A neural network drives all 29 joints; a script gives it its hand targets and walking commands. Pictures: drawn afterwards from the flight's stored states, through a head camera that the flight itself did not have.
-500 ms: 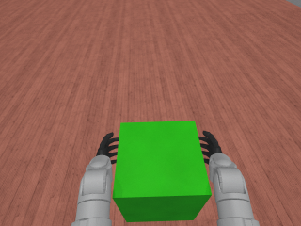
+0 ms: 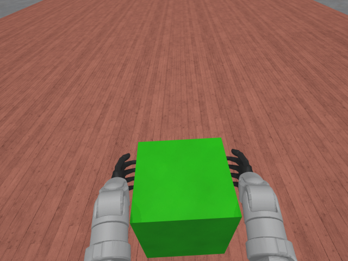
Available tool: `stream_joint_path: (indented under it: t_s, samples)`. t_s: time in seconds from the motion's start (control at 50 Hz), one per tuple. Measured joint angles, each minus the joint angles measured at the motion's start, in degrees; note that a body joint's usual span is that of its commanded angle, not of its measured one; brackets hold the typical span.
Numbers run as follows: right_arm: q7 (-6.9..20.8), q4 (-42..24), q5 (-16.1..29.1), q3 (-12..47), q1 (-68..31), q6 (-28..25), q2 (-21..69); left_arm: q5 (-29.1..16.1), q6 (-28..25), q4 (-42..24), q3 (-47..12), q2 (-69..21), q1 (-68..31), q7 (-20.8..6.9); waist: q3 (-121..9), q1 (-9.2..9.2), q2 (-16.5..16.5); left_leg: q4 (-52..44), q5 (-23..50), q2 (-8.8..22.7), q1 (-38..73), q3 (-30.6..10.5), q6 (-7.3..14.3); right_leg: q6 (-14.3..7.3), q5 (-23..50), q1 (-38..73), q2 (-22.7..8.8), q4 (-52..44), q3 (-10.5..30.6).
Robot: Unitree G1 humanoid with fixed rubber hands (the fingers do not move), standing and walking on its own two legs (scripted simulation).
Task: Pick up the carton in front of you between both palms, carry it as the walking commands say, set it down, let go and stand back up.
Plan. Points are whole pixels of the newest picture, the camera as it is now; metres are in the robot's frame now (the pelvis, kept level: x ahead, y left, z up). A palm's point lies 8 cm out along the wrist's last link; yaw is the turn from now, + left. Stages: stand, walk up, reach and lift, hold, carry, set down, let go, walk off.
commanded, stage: set down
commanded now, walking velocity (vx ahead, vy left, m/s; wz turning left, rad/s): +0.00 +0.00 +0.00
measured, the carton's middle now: (182, 199) +0.29 +0.00 -0.03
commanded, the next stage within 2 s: none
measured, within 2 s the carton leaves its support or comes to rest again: neither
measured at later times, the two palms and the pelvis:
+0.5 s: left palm (138, 194) +0.35 +0.13 -0.08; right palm (238, 195) +0.33 -0.17 -0.09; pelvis -0.01 +0.00 -0.04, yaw -1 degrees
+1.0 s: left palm (147, 206) +0.40 +0.13 -0.24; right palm (230, 208) +0.37 -0.17 -0.25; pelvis -0.04 +0.01 -0.18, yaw +0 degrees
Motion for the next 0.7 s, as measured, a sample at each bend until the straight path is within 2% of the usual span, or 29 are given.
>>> stream_joint_path:
  t_s: [0.08, 0.2, 0.3, 0.38, 0.46, 0.56, 0.64, 0.7]
  samples:
    - [0.2, 2.2, -0.8, -2.3, -2.2, -0.7, 0.7, 1.4, -0.8, 1.9, 2.4, -0.6, -1.9, -0.6, 0.0, 0.19, 0.1, 1.1, -0.6, -0.2, -0.5, -1.2, 0.1, -0.4, -0.6, -0.3, 0.5, 0.9, 0.1]
    - [0.8, 9.0, -4.1, -10.1, -8.8, -4.5, 2.9, 5.2, -4.7, 8.8, 9.8, -1.2, -8.1, -2.1, 0.8, -0.3, 0.3, 5.5, -2.8, -0.8, -3.4, -3.7, 0.4, -0.8, -2.3, -2.9, 1.7, 4.4, 1.0]
    - [1.5, 13.3, -7.2, -14.5, -12.9, -9.2, 3.2, 8.6, -9.4, 13.9, 14.3, -1.2, -12.9, -2.9, 1.8, -0.87, 0.5, 10.1, -4.5, -0.8, -9.5, -3.9, -0.2, -0.9, -3.8, -9.0, 1.9, 8.8, 1.2]
    - [2.1, 14.5, -7.7, -14.7, -12.9, -15.1, 2.6, 9.4, -15.0, 14.9, 14.6, -1.5, -13.4, -2.6, 2.3, -1.0, 0.3, 13.7, -5.2, -1.1, -17.9, -3.3, -0.5, -0.8, -4.6, -17.8, 1.6, 12.9, 1.8]
    - [1.5, 14.4, -5.5, -12.8, -11.7, -22.9, 1.7, 7.1, -22.0, 14.3, 12.6, -1.3, -12.4, -1.4, 2.8, -0.81, -0.2, 17.8, -5.7, -1.5, -28.8, -2.4, -0.5, -0.5, -5.1, -29.3, 1.2, 17.6, 2.7]
    - [-0.3, 14.4, -0.2, -9.5, -11.6, -31.1, -0.4, 0.6, -29.9, 13.9, 8.6, 0.3, -12.2, 1.2, 1.4, -0.63, -0.3, 25.6, -7.2, -2.1, -45.4, -1.7, -0.3, -0.1, -6.3, -46.0, 0.7, 25.2, 3.4]
    - [-1.5, 13.6, 3.9, -7.0, -12.1, -34.4, -2.0, -4.9, -33.0, 13.0, 5.2, 2.0, -12.5, 2.9, -2.7, -0.87, 0.1, 32.6, -9.0, -2.7, -58.2, -1.8, -0.1, 0.2, -8.0, -58.6, 0.3, 32.0, 3.5]
    - [-1.9, 13.4, 5.6, -6.4, -12.8, -34.9, -2.8, -7.3, -33.4, 12.8, 4.0, 2.6, -13.3, 3.9, -6.5, -1.02, 0.4, 37.4, -10.4, -3.1, -65.8, -1.9, 0.0, 0.5, -9.4, -66.0, 0.1, 36.7, 3.7]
